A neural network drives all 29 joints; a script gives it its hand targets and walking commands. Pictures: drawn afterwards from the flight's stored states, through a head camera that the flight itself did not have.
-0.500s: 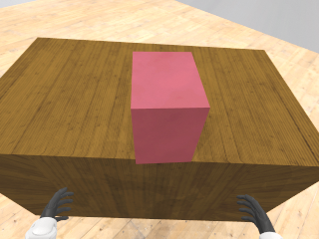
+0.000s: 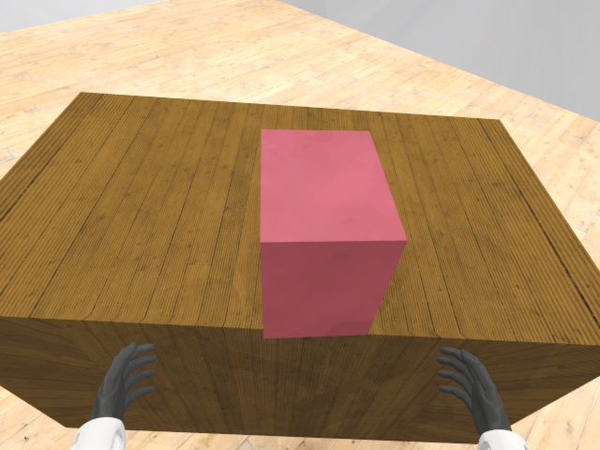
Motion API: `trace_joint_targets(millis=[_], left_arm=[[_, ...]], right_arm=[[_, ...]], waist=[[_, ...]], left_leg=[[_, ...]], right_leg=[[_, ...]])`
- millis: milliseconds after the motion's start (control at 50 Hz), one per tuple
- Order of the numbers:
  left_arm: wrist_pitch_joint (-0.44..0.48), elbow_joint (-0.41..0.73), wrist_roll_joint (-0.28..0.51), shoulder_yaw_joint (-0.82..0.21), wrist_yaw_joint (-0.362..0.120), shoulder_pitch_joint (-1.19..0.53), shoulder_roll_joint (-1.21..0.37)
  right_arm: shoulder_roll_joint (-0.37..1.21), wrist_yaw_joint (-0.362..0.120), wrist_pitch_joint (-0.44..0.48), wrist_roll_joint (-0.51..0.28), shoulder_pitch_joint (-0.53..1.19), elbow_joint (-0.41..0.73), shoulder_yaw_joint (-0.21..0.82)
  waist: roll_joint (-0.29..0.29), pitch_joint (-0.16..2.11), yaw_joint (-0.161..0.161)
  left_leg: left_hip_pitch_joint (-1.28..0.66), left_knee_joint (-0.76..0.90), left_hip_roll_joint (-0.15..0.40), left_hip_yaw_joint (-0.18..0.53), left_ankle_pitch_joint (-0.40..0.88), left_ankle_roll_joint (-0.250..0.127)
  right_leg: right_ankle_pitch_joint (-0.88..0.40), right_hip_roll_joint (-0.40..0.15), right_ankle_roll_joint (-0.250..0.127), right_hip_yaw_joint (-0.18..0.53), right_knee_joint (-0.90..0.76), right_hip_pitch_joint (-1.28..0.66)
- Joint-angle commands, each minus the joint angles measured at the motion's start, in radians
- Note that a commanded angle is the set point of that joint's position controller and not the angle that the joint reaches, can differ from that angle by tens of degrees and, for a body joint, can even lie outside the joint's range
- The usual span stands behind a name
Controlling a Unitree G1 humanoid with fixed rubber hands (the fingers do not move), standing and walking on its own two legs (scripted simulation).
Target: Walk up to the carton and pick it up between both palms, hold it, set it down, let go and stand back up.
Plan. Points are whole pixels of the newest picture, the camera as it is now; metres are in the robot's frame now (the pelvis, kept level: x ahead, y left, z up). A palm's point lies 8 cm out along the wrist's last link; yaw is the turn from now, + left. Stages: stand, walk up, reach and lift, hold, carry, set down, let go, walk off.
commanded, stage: reach and lift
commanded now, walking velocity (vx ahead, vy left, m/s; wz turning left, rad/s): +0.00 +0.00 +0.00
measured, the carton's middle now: (316, 235) +0.42 -0.01 +0.04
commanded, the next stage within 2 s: none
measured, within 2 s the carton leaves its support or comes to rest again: neither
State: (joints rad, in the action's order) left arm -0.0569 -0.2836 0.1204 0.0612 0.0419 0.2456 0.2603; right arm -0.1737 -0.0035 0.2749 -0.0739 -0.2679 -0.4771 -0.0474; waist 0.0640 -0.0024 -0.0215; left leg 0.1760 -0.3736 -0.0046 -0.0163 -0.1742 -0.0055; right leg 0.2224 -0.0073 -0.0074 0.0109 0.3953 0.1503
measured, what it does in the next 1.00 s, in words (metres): stands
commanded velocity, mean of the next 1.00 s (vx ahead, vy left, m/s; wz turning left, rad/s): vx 0.00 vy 0.00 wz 0.00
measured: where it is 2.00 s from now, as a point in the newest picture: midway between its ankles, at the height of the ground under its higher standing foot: outside the picture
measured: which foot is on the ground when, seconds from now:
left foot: down 0.00-1.00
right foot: down 0.00-1.00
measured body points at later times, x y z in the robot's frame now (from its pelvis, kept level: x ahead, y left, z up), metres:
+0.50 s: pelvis +0.01 -0.01 +0.00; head +0.01 +0.02 +0.45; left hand +0.22 +0.23 +0.03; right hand +0.20 -0.19 +0.04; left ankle +0.02 +0.12 -0.75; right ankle +0.00 -0.12 -0.75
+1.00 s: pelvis +0.01 -0.01 +0.00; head +0.02 +0.02 +0.45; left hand +0.28 +0.20 +0.06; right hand +0.28 -0.17 +0.08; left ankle +0.02 +0.12 -0.75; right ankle +0.00 -0.12 -0.75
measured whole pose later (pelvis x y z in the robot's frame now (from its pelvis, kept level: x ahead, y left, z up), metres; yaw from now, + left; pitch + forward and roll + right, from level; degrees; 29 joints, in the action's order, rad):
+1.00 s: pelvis +0.01 -0.01 +0.00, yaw +0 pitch -1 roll +0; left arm -0.53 0.24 0.21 0.05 0.06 0.09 0.24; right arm -0.12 0.19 -0.22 -0.28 -0.14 0.16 0.07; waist 0.06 -0.02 -0.02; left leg 0.15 -0.34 0.01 -0.02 -0.17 0.01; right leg 0.21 0.01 -0.01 0.01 0.35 0.13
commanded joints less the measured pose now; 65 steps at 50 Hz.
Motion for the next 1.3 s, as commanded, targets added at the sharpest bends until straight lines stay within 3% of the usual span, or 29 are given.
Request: trace_joint_targets(millis=[0, 220, 360, 500, 580, 640, 820, 960, 1060, 1280], left_arm=[[0.066, 0.341, 0.020, -0.057, -0.009, 0.032, 0.099], [0.092, 0.532, 0.057, -0.040, -0.034, 0.137, 0.091], [0.046, 0.666, 0.084, -0.067, -0.034, 0.118, 0.084], [-0.092, 0.720, 0.111, -0.085, -0.002, -0.065, 0.087], [-0.166, 0.789, 0.126, -0.081, 0.027, -0.190, 0.081], [-0.212, 0.837, 0.140, -0.074, 0.042, -0.258, 0.077], [-0.396, 0.789, 0.076, 0.004, 0.011, -0.307, 0.041], [-0.443, 0.903, 0.090, 0.054, 0.020, -0.443, 0.065], [-0.470, 0.889, 0.108, 0.063, 0.032, -0.550, 0.091], [-0.650, 0.596, 0.048, 0.119, 0.031, -0.832, 0.086]], right_arm=[[-0.042, 0.025, 0.001, -0.040, -0.057, 0.352, 0.038], [0.009, 0.097, -0.021, -0.092, -0.185, 0.650, 0.124], [0.021, 0.124, -0.071, -0.129, -0.186, 0.840, 0.135], [0.024, 0.128, -0.251, -0.133, -0.047, 0.892, 0.095], [0.017, 0.131, -0.326, -0.136, 0.086, 0.954, 0.066], [0.005, 0.141, -0.357, -0.146, 0.152, 0.996, 0.055], [-0.052, 0.191, -0.455, -0.202, 0.242, 0.884, 0.071], [-0.103, 0.212, -0.482, -0.223, 0.403, 0.940, 0.036], [-0.112, 0.219, -0.510, -0.234, 0.515, 0.909, 0.030], [-0.178, 0.236, -0.641, -0.270, 0.796, 0.596, 0.009]], waist=[[-0.073, 0.066, -0.022], [-0.079, 0.091, -0.018], [-0.104, 0.067, -0.028], [-0.141, 0.006, -0.018], [-0.164, 0.038, -0.020], [-0.162, 0.092, -0.018], [-0.164, 0.103, -0.003], [-0.171, 0.211, -0.003], [-0.153, 0.235, 0.002], [-0.137, 0.166, 0.007]], left_leg=[[-0.232, 0.097, -0.008, -0.076, 0.259, 0.032], [-0.277, 0.051, -0.023, -0.056, 0.377, 0.043], [-0.274, 0.050, -0.014, -0.042, 0.319, 0.039], [-0.192, 0.118, 0.003, -0.030, 0.057, 0.021], [-0.147, 0.138, 0.007, -0.023, -0.023, 0.019], [-0.165, 0.116, 0.006, -0.019, 0.027, 0.016], [-0.256, 0.073, 0.001, -0.019, 0.271, 0.028], [-0.289, 0.045, -0.003, -0.029, 0.373, 0.041], [-0.275, 0.034, -0.006, -0.030, 0.344, 0.030], [-0.201, 0.072, 0.013, -0.025, 0.138, 0.025]], right_leg=[[-0.181, 0.034, 0.020, 0.022, -0.137, -0.029], [-0.366, 0.029, 0.037, 0.033, -0.137, -0.053], [-0.206, 0.045, 0.015, 0.023, -0.163, -0.009], [0.061, 0.034, -0.017, 0.032, -0.197, 0.057], [0.085, 0.028, -0.018, 0.032, -0.175, 0.059], [0.021, 0.023, -0.015, 0.030, -0.155, 0.054], [-0.205, 0.025, 0.002, 0.031, -0.147, 0.016], [-0.309, 0.036, 0.006, 0.019, -0.118, -0.025], [-0.316, 0.031, 0.011, 0.024, -0.103, -0.019], [-0.219, 0.029, 0.015, 0.034, -0.099, -0.014]])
